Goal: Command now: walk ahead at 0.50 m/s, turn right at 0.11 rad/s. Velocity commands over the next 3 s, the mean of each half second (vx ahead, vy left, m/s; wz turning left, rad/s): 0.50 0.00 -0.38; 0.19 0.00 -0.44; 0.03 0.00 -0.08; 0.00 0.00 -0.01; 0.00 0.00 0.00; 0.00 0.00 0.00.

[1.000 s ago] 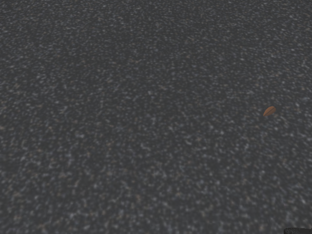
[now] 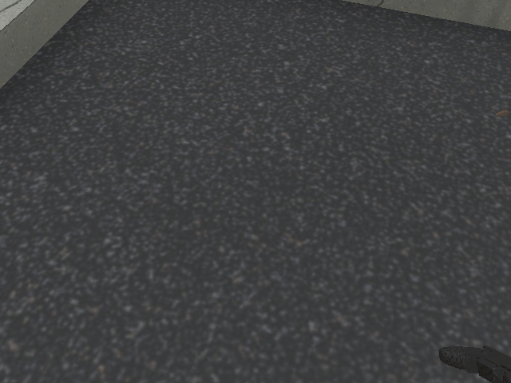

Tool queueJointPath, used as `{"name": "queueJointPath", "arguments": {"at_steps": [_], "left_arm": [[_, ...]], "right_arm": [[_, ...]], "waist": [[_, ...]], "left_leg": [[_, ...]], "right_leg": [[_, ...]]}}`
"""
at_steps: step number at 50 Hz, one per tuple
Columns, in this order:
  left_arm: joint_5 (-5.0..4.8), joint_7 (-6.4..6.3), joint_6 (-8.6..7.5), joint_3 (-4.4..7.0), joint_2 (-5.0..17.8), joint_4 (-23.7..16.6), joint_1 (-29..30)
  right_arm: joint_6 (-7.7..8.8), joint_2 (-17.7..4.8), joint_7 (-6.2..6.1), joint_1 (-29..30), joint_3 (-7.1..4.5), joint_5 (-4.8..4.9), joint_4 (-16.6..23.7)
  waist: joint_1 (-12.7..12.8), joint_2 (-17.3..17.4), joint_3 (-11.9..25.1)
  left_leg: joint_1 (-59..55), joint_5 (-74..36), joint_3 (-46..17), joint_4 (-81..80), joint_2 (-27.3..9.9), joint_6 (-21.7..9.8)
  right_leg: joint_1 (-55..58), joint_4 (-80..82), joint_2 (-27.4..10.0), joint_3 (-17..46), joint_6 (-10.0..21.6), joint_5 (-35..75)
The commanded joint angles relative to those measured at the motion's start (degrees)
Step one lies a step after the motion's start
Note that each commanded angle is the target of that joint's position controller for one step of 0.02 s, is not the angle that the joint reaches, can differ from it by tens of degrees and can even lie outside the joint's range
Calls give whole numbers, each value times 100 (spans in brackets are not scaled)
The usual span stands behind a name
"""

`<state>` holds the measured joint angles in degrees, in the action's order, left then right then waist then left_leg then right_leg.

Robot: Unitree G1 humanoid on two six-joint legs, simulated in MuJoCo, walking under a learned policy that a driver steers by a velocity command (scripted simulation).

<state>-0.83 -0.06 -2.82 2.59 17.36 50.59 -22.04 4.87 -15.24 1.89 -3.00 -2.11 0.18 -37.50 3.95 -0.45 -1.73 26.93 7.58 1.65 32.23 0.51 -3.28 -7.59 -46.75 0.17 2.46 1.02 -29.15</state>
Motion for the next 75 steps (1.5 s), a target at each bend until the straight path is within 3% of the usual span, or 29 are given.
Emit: {"name": "queueJointPath", "arguments": {"at_steps": [1, 2, 3, 7, 14, 18, 22, 24, 25, 26, 27, 28, 30, 31, 33, 37, 44, 47, 48, 49, 50, 53, 56, 60, 62, 63, 65, 69, 75], "left_arm": [[-190, 55, -267, 144, 852, -615, 281], [-154, 32, -261, 137, 760, -635, 507], [-77, 21, -220, 161, 698, -635, 576], [-89, 2, 30, 148, 343, -563, 357], [-25, 144, -14, 87, 148, -915, 1414], [-28, 284, -19, 32, 73, -1302, 2108], [-34, 404, 15, 147, 293, -1531, 1967], [-52, 351, 44, 396, 713, -1290, 718], [-18, 235, 92, 588, 1164, -1106, -176], [13, 159, 83, 662, 1766, -1176, 22], [60, 159, 25, 547, 1385, -1366, -91], [91, 163, -24, 462, 1104, -1402, 212], [-29, 131, -25, 394, 781, -1471, 835], [20, 95, 0, 346, 668, -1564, 1040], [89, 62, 25, 369, 752, -1611, 1181], [9, -88, 171, 443, 976, -1528, 1119], [60, -164, 348, 307, 734, -1356, 912], [69, -158, 298, 199, 506, -1333, 994], [213, -146, 233, 122, 277, -1362, 677], [170, -157, 223, 98, 210, -1239, 94], [175, -168, 283, 135, 521, -1232, 274], [78, -206, 542, 258, 702, -1217, 827], [58, -178, 586, 131, 231, -1018, 718], [107, -126, 531, 137, 187, -771, 649], [208, -155, 531, 195, 650, -934, 912], [193, -126, 509, 208, 611, -784, 952], [229, -101, 395, 109, 273, -771, 1076], [166, -131, 217, 103, 328, -590, 848], [135, -154, 202, 65, 250, -352, 693]], "right_arm": [[-12, -886, -69, -1724, -308, 26, -135], [4, -785, -65, -1378, -267, -17, -125], [32, -629, -49, -1128, -232, -51, -135], [205, -591, -61, -926, -262, -100, -340], [166, -836, -204, -1130, -315, -91, -662], [3, -985, -246, -1574, -366, -6, -916], [-206, -1222, -331, -1487, -437, 58, -920], [-296, -1310, -399, -1315, -450, 76, -856], [-259, -1197, -431, -1289, -391, 24, -738], [-98, -318, -325, -1863, -127, -199, -436], [122, -737, -220, -1512, -158, -44, -436], [209, -958, -174, -988, -217, 149, -253], [212, -924, -258, -806, -229, -22, -257], [129, -1002, -278, -867, -275, -65, -252], [-40, -836, -298, -1033, -255, -89, -232], [-164, -596, -344, -771, -157, -117, -163], [-148, -731, -197, -98, -181, -57, -25], [-19, -811, -184, -359, -225, -170, -46], [3, -1134, -229, -419, -262, -282, 29], [-78, -1001, -250, -441, -227, -352, -51], [-129, -557, -232, -619, -117, -223, -132], [-216, -778, -189, -500, -148, -100, -198], [-347, -695, -189, -13, -137, -108, -204], [-414, -570, -202, -283, -96, -33, -391], [-333, -512, -149, -510, -58, -129, -468], [-315, -361, -141, -479, -39, -152, -480], [-317, -427, -179, -225, -63, -143, -531], [-358, -445, -266, -414, -94, -82, -754], [-425, -460, -308, -466, -132, -53, -1102]], "waist": [[-981, 835, 1068], [-792, 414, 700], [-639, 405, 409], [-315, 494, 169], [-625, 266, -179], [-882, 180, -383], [-567, 499, -18], [175, 537, 687], [592, 59, 1178], [-166, -1459, 1624], [218, -831, 2528], [261, -513, 1871], [-169, 175, 852], [-365, 115, 704], [-574, -2, 633], [-522, -290, 853], [-187, -615, 828], [-441, -543, 726], [-233, 183, 1058], [-4, 1179, 1318], [-224, 1293, 1387], [-390, 715, 917], [-221, 910, 634], [-241, 929, 785], [-496, 220, 620], [-597, -454, 461], [-505, -344, 212], [-474, -217, 198], [-440, -66, 149]], "left_leg": [[-3880, 1221, -3058, -1504, -2038, -1058], [-3144, 681, -2473, -1675, -1809, -932], [-2619, 251, -2007, -1872, -1609, -876], [-1811, -693, -938, -2421, -1443, -858], [-2088, -1363, 369, -2624, -1240, -601], [-2989, -1802, 613, -2358, -1526, -557], [-3560, -4522, 900, -1255, -1647, -349], [-3112, -5290, 1077, 526, -1454, -135], [-1851, -3820, 1072, 2208, -1163, 141], [841, 2195, 704, 4374, 168, 602], [1320, 2913, -655, 5153, 299, 579], [1589, 2473, -825, 5027, -35, 477], [1341, 1819, -657, 4073, -427, 488], [934, 1673, -662, 3856, -510, 526], [559, 1513, -579, 3315, -458, 677], [197, 518, -446, 1871, -151, 898], [-163, -69, -546, 383, -54, 705], [-1170, -1574, -684, -905, -310, 257], [-2008, -3631, -1427, -711, -1187, -124], [-2564, -4520, -2326, -602, -1947, -1074], [-2532, -3837, -2938, -844, -2247, -1447], [-2143, -1945, -2526, -1110, -1829, -1096], [-1335, -1130, -1557, -1286, -1146, -659], [-1235, -120, -1211, -1117, -861, -430], [-812, 989, -928, -926, -544, 72], [-1200, 998, -463, -841, -202, 306], [-1594, 455, -422, -554, -200, 382], [-1642, -260, -481, -462, -248, 287], [-1748, -575, -477, -448, -241, 359]], "right_leg": [[-3640, -2568, -251, 462, 149, 196], [-3410, -2328, -493, 354, 109, 692], [-3240, -2042, -631, 348, 56, 1014], [-2835, -1714, -786, 428, -121, 1650], [-3013, 310, -630, 76, -129, 3504], [-3370, 967, -551, -219, 52, 3245], [-2708, 1102, -67, -780, 414, 2130], [-946, 1407, 359, -906, 754, 2081], [760, 1694, -65, -8, 1056, 2600], [2732, 1919, -1665, 3118, 2165, 3213], [3118, 2445, -2098, 4249, 2540, 3770], [2612, 2422, -1881, 3185, 2243, 4712], [1021, 2495, -1341, 1963, 1773, 5267], [383, 2656, -1201, 1712, 1710, 5461], [-290, 2791, -1047, 1477, 1687, 5889], [-712, 2594, -632, 1024, 1377, 5951], [-275, 2064, -797, 1507, 1036, 4520], [-416, 1495, -474, 1654, 637, 3612], [-786, 859, -27, 1276, 356, 2419], [-1356, 274, 443, 819, -16, 161], [-1576, -177, 242, 701, -277, -754], [-1944, -1111, 48, 618, -575, -612], [-1105, 275, -51, 200, -616, -22], [-46, 2245, 60, -96, -368, 1851], [58, 2198, -583, 545, -3, 2273], [-697, 2275, -515, 559, 191, 1103], [-1192, 2532, -431, 554, 114, 656], [-965, 2327, -329, 420, -36, 1593], [-835, 2292, -267, 355, -18, 1972]]}}
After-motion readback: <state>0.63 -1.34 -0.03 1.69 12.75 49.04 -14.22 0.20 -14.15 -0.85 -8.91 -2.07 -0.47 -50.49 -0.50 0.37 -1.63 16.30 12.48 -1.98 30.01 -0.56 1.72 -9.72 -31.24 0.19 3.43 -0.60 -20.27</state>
